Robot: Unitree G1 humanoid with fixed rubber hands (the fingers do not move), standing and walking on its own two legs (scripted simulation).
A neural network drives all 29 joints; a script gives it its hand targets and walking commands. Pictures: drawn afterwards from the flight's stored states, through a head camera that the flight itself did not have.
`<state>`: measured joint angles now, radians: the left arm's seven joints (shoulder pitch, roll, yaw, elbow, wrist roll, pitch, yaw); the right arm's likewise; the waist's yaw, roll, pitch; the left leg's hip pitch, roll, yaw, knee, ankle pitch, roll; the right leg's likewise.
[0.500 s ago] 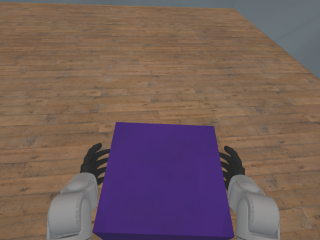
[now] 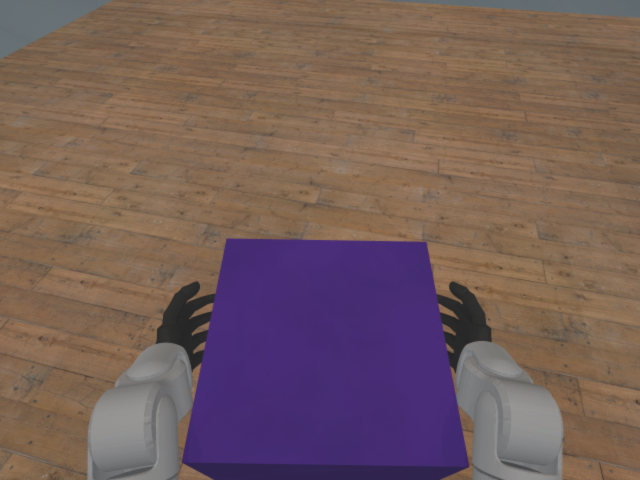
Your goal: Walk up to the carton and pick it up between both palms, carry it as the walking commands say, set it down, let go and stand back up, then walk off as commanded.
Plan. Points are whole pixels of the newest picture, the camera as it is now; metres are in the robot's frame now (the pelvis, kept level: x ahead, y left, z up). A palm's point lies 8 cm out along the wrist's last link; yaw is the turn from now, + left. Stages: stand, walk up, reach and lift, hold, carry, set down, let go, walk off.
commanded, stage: carry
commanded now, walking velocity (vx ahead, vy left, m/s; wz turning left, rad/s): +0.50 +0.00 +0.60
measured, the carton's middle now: (323, 374) +0.26 +0.00 +0.01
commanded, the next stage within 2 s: none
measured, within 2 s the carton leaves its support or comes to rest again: neither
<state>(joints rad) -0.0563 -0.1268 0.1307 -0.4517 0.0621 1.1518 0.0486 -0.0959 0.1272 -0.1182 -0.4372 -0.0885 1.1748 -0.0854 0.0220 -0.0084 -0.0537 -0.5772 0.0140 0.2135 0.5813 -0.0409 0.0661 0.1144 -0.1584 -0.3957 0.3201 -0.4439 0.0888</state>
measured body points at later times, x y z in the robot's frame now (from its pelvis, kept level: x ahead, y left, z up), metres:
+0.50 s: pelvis +0.34 +0.01 +0.00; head +0.34 +0.01 +0.45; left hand +0.54 +0.24 +0.08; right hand +0.64 -0.07 +0.09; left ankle +0.16 +0.07 -0.73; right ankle +0.49 -0.05 -0.73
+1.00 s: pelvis +0.61 +0.12 +0.00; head +0.63 +0.11 +0.45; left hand +0.74 +0.40 +0.08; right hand +0.93 +0.14 +0.08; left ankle +0.66 +0.27 -0.71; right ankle +0.50 -0.05 -0.72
